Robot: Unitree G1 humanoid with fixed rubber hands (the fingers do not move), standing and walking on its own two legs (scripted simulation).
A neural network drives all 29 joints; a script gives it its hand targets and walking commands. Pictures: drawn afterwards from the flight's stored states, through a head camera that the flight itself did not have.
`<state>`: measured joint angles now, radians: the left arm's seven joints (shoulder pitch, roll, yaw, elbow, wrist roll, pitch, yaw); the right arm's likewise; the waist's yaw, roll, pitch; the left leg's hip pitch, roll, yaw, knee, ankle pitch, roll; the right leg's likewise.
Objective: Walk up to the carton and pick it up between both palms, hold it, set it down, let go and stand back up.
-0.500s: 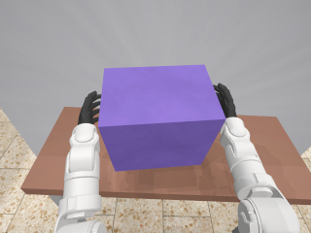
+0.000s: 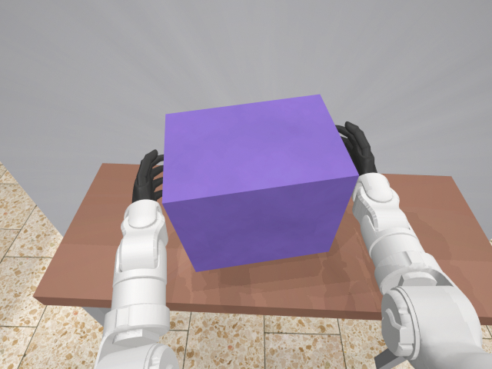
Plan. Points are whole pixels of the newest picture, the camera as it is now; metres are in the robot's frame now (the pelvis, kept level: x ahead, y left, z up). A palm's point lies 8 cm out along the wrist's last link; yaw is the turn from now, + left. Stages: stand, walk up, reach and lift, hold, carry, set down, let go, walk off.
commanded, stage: set down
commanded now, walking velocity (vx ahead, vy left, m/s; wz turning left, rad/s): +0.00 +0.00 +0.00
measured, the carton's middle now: (254, 188) +0.42 +0.04 +0.06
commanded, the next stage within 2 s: none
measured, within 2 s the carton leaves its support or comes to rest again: rests again in 1.72 s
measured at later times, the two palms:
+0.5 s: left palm (157, 207) +0.35 +0.20 +0.08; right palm (359, 169) +0.44 -0.14 +0.11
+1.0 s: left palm (161, 212) +0.36 +0.20 +0.05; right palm (347, 164) +0.48 -0.13 +0.08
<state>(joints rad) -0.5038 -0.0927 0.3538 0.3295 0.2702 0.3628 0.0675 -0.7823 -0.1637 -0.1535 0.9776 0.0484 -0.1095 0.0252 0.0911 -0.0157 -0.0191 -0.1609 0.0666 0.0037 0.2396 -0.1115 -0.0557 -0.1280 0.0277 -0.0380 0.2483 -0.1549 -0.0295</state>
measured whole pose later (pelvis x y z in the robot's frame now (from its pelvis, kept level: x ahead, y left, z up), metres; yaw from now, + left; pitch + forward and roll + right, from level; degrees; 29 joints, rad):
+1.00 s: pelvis +0.01 +0.00 +0.00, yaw -1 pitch +15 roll +0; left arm -0.58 -0.15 0.39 0.62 0.19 0.12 0.17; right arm -0.96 -0.27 -0.24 1.29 -0.03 -0.23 0.11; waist 0.19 0.01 -0.15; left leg -0.42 0.08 0.01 0.27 -0.10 -0.06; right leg -0.39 0.04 -0.04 0.26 -0.14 -0.04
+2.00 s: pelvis +0.00 +0.00 -0.01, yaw -2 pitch +17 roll +0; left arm -0.63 -0.19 0.46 0.69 0.24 0.00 0.16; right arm -0.96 -0.29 -0.36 1.37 -0.13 -0.27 0.13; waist 0.21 0.00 -0.15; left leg -0.47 0.08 0.03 0.28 -0.10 -0.05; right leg -0.45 0.04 -0.02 0.29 -0.13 -0.04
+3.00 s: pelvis +0.00 +0.00 -0.01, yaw -2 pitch +17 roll +0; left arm -0.62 -0.19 0.48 0.67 0.28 -0.07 0.13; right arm -0.93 -0.27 -0.41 1.31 -0.15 -0.29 0.18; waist 0.19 -0.02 -0.14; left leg -0.48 0.08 0.04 0.29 -0.10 -0.04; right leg -0.46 0.04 -0.02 0.30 -0.14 -0.04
